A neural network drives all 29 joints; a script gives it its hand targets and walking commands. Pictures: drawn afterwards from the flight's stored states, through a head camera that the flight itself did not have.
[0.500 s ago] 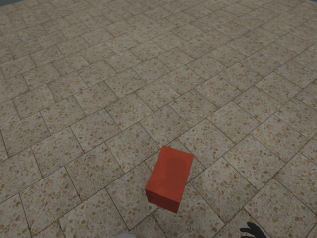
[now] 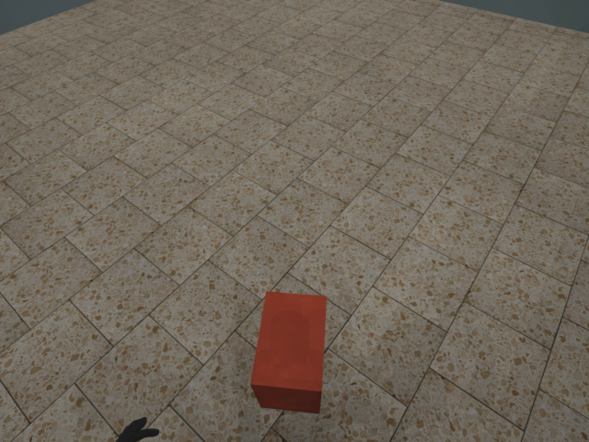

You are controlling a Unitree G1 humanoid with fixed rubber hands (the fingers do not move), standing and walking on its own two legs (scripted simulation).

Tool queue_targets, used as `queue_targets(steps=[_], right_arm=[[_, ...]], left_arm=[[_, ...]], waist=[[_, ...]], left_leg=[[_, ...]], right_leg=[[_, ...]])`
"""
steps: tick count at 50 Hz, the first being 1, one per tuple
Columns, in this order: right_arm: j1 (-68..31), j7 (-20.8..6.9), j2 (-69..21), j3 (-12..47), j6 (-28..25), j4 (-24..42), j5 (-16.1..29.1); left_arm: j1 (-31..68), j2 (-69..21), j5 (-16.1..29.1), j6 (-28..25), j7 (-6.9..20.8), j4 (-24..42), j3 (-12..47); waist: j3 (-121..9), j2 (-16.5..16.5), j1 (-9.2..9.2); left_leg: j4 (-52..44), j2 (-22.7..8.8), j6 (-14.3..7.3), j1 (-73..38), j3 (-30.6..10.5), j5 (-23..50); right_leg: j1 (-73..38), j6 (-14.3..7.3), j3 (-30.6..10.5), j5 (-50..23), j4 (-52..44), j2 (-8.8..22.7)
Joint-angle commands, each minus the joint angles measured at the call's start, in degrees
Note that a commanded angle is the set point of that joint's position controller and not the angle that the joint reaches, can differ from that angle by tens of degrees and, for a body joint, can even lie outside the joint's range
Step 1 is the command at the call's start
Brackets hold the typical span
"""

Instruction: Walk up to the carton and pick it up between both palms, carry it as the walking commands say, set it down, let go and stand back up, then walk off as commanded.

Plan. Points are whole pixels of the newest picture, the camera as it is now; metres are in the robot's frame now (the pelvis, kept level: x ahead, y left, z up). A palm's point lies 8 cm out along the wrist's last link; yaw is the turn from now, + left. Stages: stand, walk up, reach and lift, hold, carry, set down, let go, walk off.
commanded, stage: walk up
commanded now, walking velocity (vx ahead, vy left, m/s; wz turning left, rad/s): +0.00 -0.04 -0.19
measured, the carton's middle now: (293, 352) +0.46 +0.03 -0.64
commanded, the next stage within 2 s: none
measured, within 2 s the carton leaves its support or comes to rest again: neither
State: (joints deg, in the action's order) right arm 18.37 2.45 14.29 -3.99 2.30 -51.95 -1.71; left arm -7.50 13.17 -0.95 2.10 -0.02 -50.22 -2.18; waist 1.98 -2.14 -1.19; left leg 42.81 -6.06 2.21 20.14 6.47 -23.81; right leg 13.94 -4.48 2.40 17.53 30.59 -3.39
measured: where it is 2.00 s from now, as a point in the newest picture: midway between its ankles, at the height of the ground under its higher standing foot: outside the picture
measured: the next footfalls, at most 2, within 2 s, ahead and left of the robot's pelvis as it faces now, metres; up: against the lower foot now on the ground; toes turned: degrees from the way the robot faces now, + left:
left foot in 0.36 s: +0.02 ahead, +0.13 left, +0.00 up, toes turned +0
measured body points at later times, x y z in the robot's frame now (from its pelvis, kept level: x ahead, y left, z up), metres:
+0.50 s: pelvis -0.01 +0.03 +0.01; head -0.01 +0.04 +0.46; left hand +0.00 +0.26 -0.15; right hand +0.03 -0.22 -0.13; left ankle -0.02 +0.13 -0.73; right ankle -0.02 -0.07 -0.73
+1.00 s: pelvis -0.01 +0.04 +0.01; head +0.00 +0.04 +0.46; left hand -0.01 +0.26 -0.15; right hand -0.04 -0.18 -0.15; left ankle -0.02 +0.13 -0.73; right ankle -0.02 -0.07 -0.73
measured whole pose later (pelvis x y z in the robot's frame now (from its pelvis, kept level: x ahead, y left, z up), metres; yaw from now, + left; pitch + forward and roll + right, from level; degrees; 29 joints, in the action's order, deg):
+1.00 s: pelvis -0.01 +0.04 +0.01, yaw -2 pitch -2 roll +0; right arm 18.0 2.7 8.0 -0.9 -0.9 -65.8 -0.5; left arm -15.1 8.6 -0.1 -0.6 -2.2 -67.3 -1.1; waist 2.4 0.0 -0.4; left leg 21.2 0.8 -1.8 6.8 2.6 -12.8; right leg 7.4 -1.1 -0.6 11.4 20.5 -1.7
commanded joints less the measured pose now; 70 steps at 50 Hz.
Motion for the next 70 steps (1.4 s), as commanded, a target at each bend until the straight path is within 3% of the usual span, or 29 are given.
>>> queue_targets(steps=[1,2,4,6,9,15,17,18,19,20,21,25,29,35,51,70], right_arm=[[-2.6,0.1,3.9,-1.2,0.6,5.2,-0.1],[-2.4,0.1,4.2,-1.1,0.5,4.6,-0.3],[-1.0,-0.5,3.8,-0.9,0.6,3.0,-0.3],[-2.5,-0.7,4.2,-0.8,1.0,2.9,-0.2],[-5.2,-1.1,2.9,-0.2,1.2,2.5,0.4],[-5.8,-1.0,1.4,0.9,0.6,0.5,1.4],[-3.3,-0.5,1.4,0.9,-0.6,-1.5,1.5],[-1.8,-0.3,2.7,0.5,-1.4,-2.6,1.6],[-1.1,-0.1,4.4,0.2,-2.0,-3.1,1.6],[-3.0,-0.2,5.3,0.3,-1.9,-3.1,1.0],[-3.2,-0.2,5.1,0.5,-2.0,-3.7,0.9],[-3.6,-0.2,1.9,1.6,-2.7,-6.6,1.2],[-1.6,-0.2,0.7,1.9,-3.2,-9.2,1.2],[1.2,-0.1,-0.3,2.2,-3.5,-11.8,1.2],[3.8,0.5,-1.5,2.4,-3.4,-13.3,1.2],[3.2,0.6,-1.4,2.1,-2.9,-12.7,1.1]], left_arm=[[-7.0,9.9,0.0,-1.2,-1.4,-0.6,-1.5],[-4.5,8.7,0.1,-1.3,-1.6,-0.4,-1.3],[-5.3,7.3,0.2,-2.9,-1.9,-1.7,-0.6],[-7.3,7.5,0.1,-3.5,-2.0,-2.9,-0.5],[-9.1,6.4,0.0,-3.7,-2.0,-4.8,-0.2],[-9.5,6.6,-0.3,-2.9,-1.8,-7.8,-0.2],[-9.5,5.7,0.1,-2.6,-1.8,-8.7,0.0],[-10.2,4.1,0.5,-2.8,-1.8,-9.0,0.5],[-10.7,2.4,0.7,-3.0,-1.8,-9.0,1.0],[-10.7,1.5,0.5,-2.6,-1.8,-8.8,0.7],[-10.1,1.6,0.6,-2.3,-1.7,-9.1,0.3],[-11.4,1.3,0.5,-2.2,-1.6,-11.1,0.2],[-10.9,1.0,0.6,-2.5,-1.8,-12.8,0.3],[-10.1,0.5,0.7,-2.7,-2.0,-14.7,0.4],[-11.3,-0.1,0.9,-2.9,-2.4,-16.8,0.5],[-12.3,0.0,0.7,-3.0,-2.4,-15.6,0.4]], waist=[[-0.6,5.8,3.13],[0.1,7.6,2.52],[-1.6,6.2,1.62],[-2.3,7.2,2.1],[-1.7,8.5,2.71],[-0.8,9.7,1.68],[-0.8,7.9,-0.19],[-1.7,5.9,-0.72],[-1.9,1.1,-0.49],[0.1,-4.8,0.7],[1.3,-5.0,1.11],[3.3,-2.9,2.3],[3.6,-0.2,1.96],[3.3,1.3,1.49],[2.3,1.5,0.81],[2.7,2.0,0.75]], left_leg=[[19.3,1.3,1.2,10.7,-5.9,-9.3],[20.6,1.7,0.9,9.8,-5.3,-6.3],[20.0,2.3,1.5,9.3,-6.2,-1.7],[17.9,2.8,1.7,7.9,-6.1,-0.3],[9.1,3.3,1.3,4.7,-6.3,1.1],[-13.6,5.4,-0.3,-9.4,-4.5,3.9],[-23.1,4.9,-1.2,-15.6,-3.8,11.3],[-23.6,1.6,-1.7,-18.9,-6.0,14.6],[-23.9,-2.5,-2.7,-19.6,-10.2,20.4],[-26.1,-4.7,-4.8,-15.3,-12.9,20.6],[-28.3,-5.6,-5.9,-12.8,-14.5,18.3],[-30.2,-2.8,-5.2,-7.3,-13.5,9.7],[-29.2,-1.2,-4.6,-7.7,-12.0,11.1],[-28.0,-0.6,-4.4,-9.0,-11.0,14.1],[-25.4,-0.4,-4.0,-10.6,-9.5,18.7],[-24.8,-0.2,-3.9,-10.5,-8.5,15.3]], right_leg=[[-6.9,-8.6,-21.0,-32.8,-12.3,21.0],[-5.9,-8.1,-16.7,-35.3,-11.1,17.6],[-8.3,-5.8,-15.9,-40.6,-10.1,16.5],[-9.3,-5.0,-15.7,-41.1,-10.4,16.1],[-9.8,-4.5,-14.9,-37.4,-12.1,15.1],[-5.3,-4.2,-15.5,-23.7,-15.8,14.1],[-3.3,-2.4,-14.4,-19.5,-14.2,12.5],[-1.4,-1.3,-14.0,-16.4,-13.0,11.4],[0.7,0.2,-12.5,-11.5,-11.2,8.9],[0.1,2.0,-7.8,-5.1,-10.3,5.1],[-1.7,2.5,-6.6,-3.6,-9.9,3.9],[-6.7,2.4,-7.2,-7.6,-11.9,5.0],[-7.1,2.4,-8.0,-8.9,-13.3,6.2],[-7.1,2.4,-8.1,-9.9,-13.6,7.0],[-6.0,2.1,-7.9,-14.4,-12.4,7.9],[-3.8,1.8,-8.7,-13.3,-12.4,8.0]])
